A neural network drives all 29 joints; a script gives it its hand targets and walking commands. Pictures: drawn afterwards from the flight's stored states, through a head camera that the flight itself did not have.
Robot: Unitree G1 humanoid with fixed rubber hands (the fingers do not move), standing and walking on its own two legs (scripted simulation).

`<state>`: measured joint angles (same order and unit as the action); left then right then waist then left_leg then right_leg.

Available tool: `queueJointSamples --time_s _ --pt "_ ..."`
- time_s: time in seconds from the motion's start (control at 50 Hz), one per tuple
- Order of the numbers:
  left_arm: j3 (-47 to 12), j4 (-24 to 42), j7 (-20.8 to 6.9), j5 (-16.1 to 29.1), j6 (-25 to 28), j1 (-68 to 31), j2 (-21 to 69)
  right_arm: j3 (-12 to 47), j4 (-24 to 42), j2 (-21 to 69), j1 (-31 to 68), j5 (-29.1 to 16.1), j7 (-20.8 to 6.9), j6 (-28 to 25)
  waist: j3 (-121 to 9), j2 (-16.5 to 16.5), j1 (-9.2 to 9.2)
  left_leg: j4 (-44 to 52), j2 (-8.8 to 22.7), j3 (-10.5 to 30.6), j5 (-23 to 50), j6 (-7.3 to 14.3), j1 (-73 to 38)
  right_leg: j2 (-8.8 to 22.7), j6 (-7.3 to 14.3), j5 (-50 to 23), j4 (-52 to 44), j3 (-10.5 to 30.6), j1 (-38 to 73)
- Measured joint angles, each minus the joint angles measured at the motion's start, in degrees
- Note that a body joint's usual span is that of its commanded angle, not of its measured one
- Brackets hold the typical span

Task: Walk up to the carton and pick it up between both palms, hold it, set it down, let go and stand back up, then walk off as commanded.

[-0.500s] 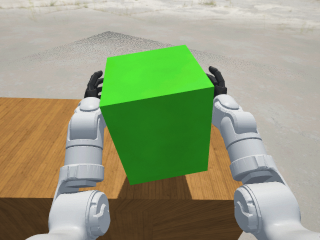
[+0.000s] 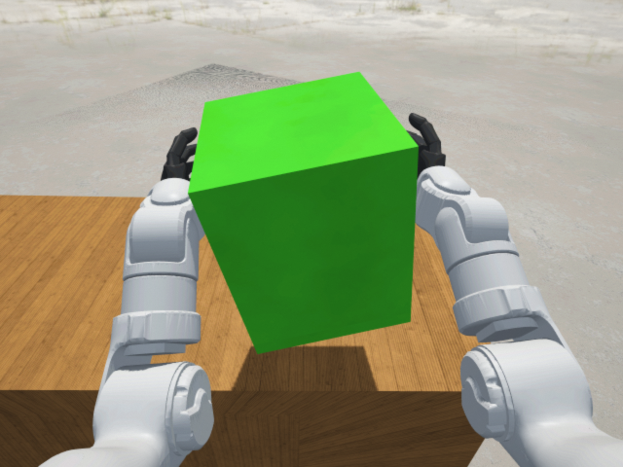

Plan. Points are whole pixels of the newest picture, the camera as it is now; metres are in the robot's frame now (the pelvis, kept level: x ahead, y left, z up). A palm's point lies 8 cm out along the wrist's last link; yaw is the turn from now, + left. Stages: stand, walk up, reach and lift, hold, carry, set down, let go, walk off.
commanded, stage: reach and lift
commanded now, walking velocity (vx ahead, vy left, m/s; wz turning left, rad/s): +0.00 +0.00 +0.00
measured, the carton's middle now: (308, 212) +0.39 +0.02 +0.21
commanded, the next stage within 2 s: hold in 0.24 s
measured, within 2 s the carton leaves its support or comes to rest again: neither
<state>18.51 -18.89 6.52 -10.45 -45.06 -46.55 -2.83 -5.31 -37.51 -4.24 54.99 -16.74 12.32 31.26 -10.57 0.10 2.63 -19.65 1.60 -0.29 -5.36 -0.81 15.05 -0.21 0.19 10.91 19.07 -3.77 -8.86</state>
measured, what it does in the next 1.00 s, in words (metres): stands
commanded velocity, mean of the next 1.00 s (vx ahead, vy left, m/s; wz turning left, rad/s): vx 0.00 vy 0.00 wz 0.00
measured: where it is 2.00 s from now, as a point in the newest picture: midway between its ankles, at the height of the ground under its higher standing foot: outside the picture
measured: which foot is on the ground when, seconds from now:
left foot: down 0.00-1.00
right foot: down 0.00-1.00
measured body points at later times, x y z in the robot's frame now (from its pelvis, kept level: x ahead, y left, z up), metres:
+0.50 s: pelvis +0.00 +0.00 +0.00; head -0.08 +0.00 +0.44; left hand +0.38 +0.17 +0.27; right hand +0.39 -0.13 +0.29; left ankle +0.05 +0.12 -0.75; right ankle -0.01 -0.11 -0.75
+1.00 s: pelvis +0.01 +0.00 +0.00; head -0.07 +0.00 +0.44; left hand +0.39 +0.16 +0.28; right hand +0.40 -0.13 +0.30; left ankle +0.05 +0.12 -0.75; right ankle -0.01 -0.11 -0.75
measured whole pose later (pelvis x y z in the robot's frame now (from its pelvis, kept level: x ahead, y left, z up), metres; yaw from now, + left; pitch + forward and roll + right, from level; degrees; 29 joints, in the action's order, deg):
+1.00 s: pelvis +0.01 +0.00 +0.00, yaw +0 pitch +1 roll -1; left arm 18.5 -18.0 6.6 -9.0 -51.2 -49.1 -3.2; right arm -4.7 -36.7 -7.0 60.2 -19.5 15.0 40.5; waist -13.5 -1.0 2.6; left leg -19.7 1.6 -0.3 -6.0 -0.8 15.0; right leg -0.2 0.2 11.5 19.0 -3.7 -8.9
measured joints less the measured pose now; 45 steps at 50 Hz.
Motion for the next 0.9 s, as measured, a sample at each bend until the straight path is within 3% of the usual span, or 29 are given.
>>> queueJointSamples --time_s 0.54,0.9 --pt "0.0 2.0 0.2 1.1 -5.1 -1.1 0.0 0.6 2.0 -1.9 2.9 -2.2 2.1 7.3 -2.4 -0.9 0.00 0.0 0.0 0.0 -0.2 0.0 0.0 0.0 0.0 0.2 0.0 0.0 0.0" --pt "0.0 0.9 0.1 1.4 -5.9 -2.6 -0.4 0.6 0.8 -2.7 5.2 -2.4 2.4 8.9 -2.9 -1.1 0.00 0.0 0.0 0.0 -0.5 0.0 0.0 0.0 0.0 0.4 -0.1 0.1 0.0"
